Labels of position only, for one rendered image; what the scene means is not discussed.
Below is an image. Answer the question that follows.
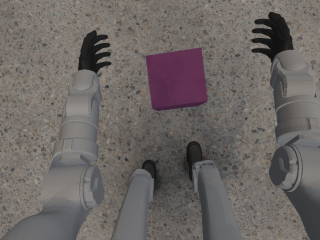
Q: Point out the robot right upper arm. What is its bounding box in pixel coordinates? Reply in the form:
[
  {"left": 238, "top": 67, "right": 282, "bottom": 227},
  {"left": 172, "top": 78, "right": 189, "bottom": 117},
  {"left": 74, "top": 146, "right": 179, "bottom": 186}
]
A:
[{"left": 269, "top": 144, "right": 320, "bottom": 240}]

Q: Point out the carton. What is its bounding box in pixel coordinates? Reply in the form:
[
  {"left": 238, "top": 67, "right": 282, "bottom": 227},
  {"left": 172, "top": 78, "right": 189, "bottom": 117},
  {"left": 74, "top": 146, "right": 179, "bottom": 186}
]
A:
[{"left": 146, "top": 47, "right": 208, "bottom": 111}]

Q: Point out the left robot forearm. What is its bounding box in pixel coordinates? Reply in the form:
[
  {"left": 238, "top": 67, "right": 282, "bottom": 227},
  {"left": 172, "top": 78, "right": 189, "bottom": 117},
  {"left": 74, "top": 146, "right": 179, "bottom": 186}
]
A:
[{"left": 40, "top": 69, "right": 103, "bottom": 206}]

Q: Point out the left robot hand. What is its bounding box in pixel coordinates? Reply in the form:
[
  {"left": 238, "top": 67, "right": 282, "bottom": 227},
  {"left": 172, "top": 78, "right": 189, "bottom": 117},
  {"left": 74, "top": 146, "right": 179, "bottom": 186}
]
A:
[{"left": 78, "top": 30, "right": 112, "bottom": 74}]

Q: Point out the right robot shin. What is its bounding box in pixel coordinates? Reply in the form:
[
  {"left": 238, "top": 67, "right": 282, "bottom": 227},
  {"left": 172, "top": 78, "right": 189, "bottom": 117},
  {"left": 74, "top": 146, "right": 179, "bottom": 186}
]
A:
[{"left": 192, "top": 160, "right": 220, "bottom": 175}]

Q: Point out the robot left thigh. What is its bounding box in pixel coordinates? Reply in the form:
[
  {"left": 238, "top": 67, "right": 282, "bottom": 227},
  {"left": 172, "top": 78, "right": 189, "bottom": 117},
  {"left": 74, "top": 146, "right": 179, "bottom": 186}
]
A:
[{"left": 111, "top": 174, "right": 154, "bottom": 240}]

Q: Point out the right robot forearm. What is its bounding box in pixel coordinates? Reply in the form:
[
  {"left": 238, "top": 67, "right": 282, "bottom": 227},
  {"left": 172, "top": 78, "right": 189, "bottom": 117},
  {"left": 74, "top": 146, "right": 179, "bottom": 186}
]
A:
[{"left": 270, "top": 50, "right": 320, "bottom": 148}]

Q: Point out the right robot hand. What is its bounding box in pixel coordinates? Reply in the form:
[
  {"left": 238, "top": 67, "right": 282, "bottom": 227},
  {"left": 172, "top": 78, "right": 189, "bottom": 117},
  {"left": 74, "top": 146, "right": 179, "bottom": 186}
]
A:
[{"left": 251, "top": 12, "right": 294, "bottom": 63}]

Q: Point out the robot left upper arm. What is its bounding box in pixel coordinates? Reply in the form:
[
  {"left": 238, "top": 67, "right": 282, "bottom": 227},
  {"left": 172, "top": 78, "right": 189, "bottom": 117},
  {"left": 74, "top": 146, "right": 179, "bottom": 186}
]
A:
[{"left": 0, "top": 163, "right": 105, "bottom": 240}]

